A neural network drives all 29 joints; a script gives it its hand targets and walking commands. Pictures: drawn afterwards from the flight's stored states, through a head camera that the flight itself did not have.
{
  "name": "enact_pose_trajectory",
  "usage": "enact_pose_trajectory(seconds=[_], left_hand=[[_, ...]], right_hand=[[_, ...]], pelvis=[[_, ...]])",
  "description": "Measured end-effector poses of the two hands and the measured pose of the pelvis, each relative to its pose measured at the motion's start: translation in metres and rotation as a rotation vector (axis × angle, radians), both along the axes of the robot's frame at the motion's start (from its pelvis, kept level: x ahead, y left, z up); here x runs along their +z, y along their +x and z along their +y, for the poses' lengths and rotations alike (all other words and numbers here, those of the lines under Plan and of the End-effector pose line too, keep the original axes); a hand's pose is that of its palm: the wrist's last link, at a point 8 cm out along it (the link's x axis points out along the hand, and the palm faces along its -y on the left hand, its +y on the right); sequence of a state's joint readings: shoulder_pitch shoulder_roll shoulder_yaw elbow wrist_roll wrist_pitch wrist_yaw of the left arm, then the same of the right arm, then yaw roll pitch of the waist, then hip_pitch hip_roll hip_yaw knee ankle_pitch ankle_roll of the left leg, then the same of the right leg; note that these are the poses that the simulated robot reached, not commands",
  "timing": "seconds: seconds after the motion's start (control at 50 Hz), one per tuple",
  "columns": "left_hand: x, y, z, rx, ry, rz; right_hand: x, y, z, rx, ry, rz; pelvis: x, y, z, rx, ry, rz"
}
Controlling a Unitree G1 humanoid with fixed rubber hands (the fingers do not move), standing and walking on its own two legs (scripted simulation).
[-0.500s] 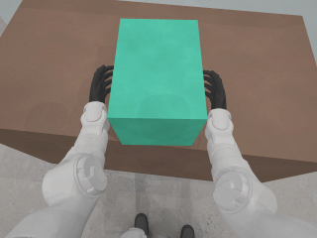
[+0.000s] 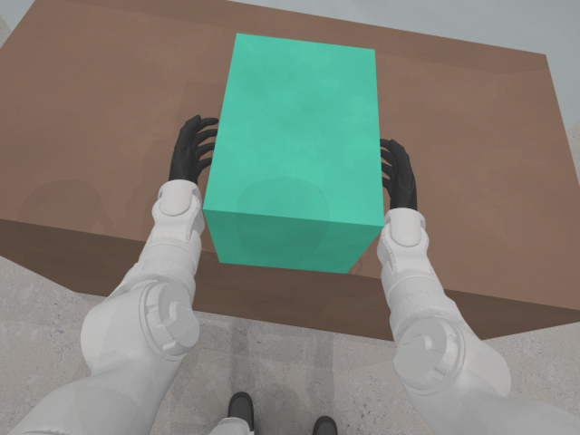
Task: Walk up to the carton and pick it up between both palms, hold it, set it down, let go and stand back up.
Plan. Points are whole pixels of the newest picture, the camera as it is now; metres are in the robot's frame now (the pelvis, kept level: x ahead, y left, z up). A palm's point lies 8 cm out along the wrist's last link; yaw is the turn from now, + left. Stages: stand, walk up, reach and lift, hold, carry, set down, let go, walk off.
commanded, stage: reach and lift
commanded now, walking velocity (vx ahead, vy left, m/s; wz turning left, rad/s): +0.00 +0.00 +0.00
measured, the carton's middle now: (294, 159) +0.51 +0.04 -0.03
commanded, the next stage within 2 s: none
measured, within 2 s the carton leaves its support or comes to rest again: leaves its support in 1.02 s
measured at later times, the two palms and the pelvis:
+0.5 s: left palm (177, 185) +0.42 +0.20 +0.01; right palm (400, 207) +0.41 -0.10 +0.02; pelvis +0.00 +0.00 -0.01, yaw -2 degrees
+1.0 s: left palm (180, 213) +0.38 +0.19 +0.02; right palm (410, 229) +0.38 -0.11 +0.02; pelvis -0.03 +0.01 -0.02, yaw -1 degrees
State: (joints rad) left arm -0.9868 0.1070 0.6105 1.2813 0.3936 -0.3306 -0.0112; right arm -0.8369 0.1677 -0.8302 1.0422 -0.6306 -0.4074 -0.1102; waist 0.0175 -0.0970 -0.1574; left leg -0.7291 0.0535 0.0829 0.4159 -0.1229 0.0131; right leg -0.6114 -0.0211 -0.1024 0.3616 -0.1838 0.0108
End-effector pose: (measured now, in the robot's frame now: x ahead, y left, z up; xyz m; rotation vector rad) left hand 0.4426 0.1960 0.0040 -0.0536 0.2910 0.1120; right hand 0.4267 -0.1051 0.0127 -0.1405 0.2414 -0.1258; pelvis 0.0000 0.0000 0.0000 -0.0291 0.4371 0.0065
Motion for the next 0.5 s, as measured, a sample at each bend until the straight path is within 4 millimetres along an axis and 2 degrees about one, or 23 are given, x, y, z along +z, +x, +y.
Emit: enact_pose_trajectory(seconds=[0.26, 0.5], left_hand=[[0.005, -0.023, 0.000, 0.016, 0.009, 0.046], [0.009, -0.024, 0.006, 0.008, 0.010, 0.073]], right_hand=[[-0.001, -0.016, -0.001, 0.004, 0.075, 0.021], [0.004, -0.017, 0.003, 0.015, 0.085, 0.058]], pelvis=[[0.000, -0.007, -0.003, -0.008, 0.007, -0.041], [-0.006, -0.005, 0.004, -0.030, 0.003, -0.061]])
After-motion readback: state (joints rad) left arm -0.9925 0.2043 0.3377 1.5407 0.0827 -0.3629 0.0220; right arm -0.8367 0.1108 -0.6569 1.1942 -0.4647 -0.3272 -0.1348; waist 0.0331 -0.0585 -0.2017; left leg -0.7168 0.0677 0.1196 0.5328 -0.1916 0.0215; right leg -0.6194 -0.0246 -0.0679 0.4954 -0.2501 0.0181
